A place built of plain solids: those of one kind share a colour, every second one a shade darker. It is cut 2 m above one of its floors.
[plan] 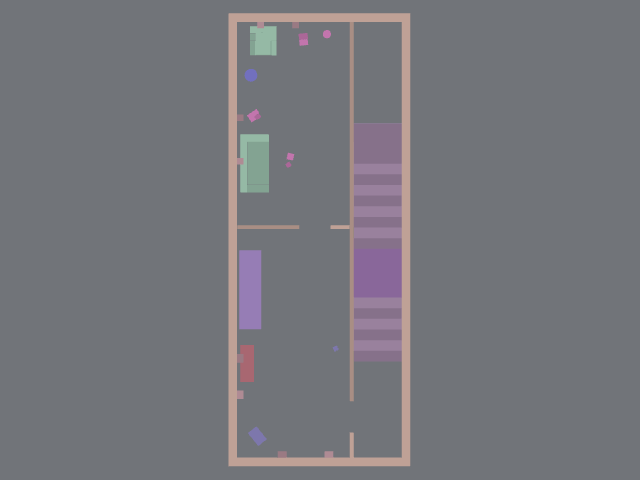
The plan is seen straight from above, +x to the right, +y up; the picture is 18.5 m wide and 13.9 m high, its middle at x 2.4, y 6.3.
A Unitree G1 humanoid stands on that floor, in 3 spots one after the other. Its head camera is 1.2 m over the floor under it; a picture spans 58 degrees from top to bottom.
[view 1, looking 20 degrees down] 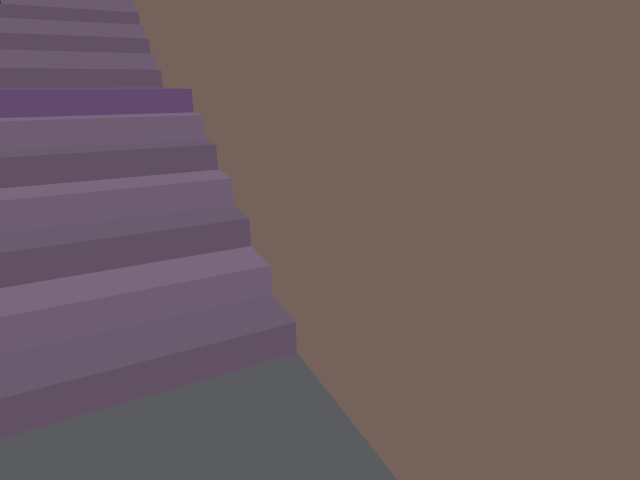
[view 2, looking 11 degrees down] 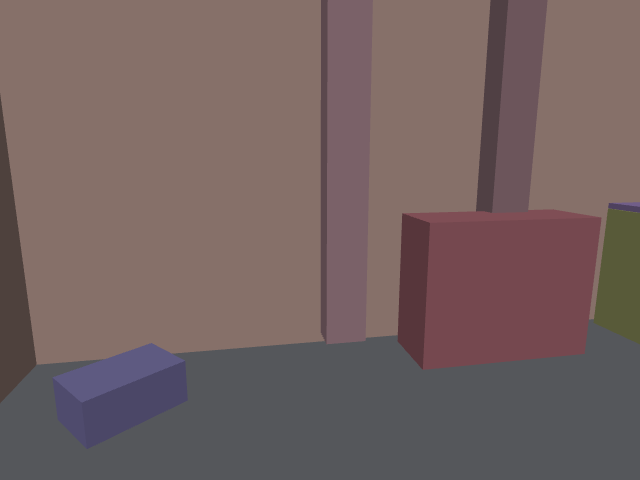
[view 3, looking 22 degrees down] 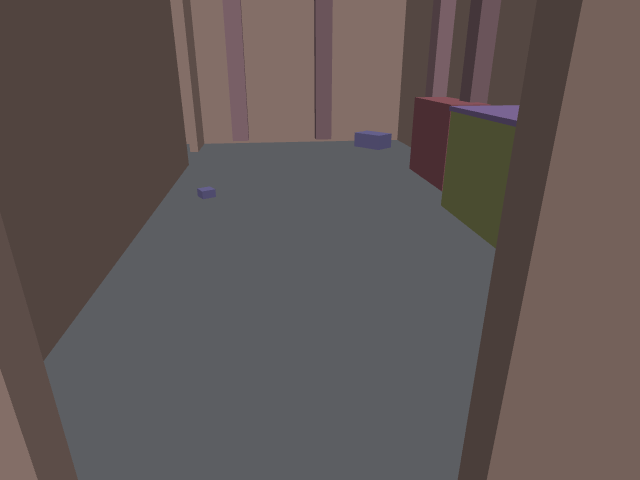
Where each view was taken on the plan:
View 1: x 4.07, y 1.18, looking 63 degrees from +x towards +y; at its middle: wall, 1.63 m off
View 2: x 2.62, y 1.18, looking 169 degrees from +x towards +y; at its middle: wall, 2.72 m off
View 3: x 2.25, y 7.37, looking -97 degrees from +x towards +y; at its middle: ground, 3.20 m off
